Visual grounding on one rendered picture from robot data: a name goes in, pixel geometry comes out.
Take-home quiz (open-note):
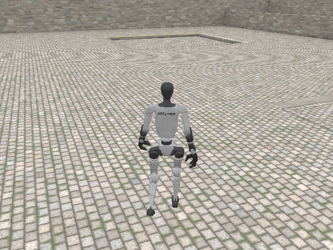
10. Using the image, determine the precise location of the left robot upper arm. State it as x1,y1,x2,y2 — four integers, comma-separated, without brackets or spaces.
142,105,156,132

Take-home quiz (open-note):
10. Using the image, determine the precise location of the right robot hand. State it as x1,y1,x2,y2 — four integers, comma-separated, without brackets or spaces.
185,153,198,168

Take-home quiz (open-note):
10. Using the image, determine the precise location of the right robot forearm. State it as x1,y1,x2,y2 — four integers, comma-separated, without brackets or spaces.
185,127,196,154

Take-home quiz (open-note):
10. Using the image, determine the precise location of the left robot forearm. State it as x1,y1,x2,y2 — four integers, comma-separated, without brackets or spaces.
138,124,148,143

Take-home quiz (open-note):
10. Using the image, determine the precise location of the right robot upper arm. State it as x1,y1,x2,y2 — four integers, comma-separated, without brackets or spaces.
178,105,190,135

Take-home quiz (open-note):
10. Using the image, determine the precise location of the left robot hand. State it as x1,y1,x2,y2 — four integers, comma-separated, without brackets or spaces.
138,141,150,150

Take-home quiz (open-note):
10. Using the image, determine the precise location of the left robot thigh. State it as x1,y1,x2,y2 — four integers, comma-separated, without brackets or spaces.
149,146,160,183

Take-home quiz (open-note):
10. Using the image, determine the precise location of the robot torso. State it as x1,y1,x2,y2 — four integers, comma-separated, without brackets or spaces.
155,103,179,156

